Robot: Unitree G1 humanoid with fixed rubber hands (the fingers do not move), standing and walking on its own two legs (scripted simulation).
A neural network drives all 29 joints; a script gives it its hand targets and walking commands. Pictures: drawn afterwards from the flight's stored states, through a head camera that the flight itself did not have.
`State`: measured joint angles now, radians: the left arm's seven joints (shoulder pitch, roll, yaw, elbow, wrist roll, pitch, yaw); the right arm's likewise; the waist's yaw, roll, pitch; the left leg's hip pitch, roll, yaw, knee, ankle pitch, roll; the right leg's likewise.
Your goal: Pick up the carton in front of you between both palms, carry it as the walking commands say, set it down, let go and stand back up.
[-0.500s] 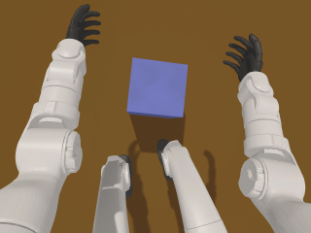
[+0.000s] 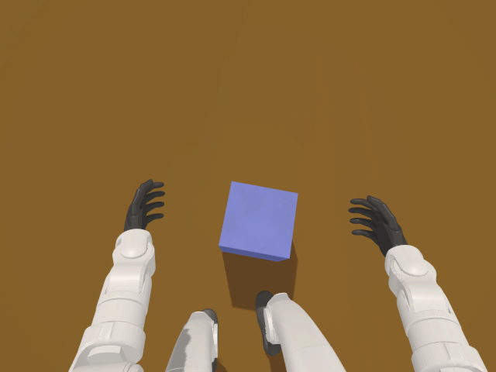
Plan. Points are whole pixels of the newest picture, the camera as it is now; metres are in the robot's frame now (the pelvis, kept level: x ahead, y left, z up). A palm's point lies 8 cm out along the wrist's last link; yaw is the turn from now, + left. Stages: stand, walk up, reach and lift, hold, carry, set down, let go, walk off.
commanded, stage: let go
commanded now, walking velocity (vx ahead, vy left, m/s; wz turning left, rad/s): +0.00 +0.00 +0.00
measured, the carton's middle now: (256, 224) +0.39 -0.09 -0.60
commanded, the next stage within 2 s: stand in 0.92 s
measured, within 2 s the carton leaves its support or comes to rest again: neither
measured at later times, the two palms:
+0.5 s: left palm (47, 321) +0.22 +0.26 -0.02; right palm (393, 294) +0.19 -0.21 -0.02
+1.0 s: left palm (44, 350) +0.18 +0.26 -0.03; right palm (419, 301) +0.18 -0.24 -0.02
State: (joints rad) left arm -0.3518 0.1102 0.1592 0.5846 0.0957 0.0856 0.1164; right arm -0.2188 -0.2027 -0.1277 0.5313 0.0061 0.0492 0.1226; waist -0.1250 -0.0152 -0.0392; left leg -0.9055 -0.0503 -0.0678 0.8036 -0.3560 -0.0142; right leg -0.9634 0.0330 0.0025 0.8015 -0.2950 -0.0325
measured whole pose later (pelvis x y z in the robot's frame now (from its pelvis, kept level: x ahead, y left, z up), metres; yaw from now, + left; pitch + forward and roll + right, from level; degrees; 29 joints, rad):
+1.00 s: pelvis +0.02 +0.02 +0.04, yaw -2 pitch -3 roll +0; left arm 0.21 0.24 0.02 0.56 0.04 0.07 0.00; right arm 0.20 -0.27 -0.03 0.48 -0.04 0.14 0.00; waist -0.01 0.02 0.05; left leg -0.14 -0.03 -0.04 0.53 -0.34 0.02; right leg -0.20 0.04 0.04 0.52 -0.27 -0.01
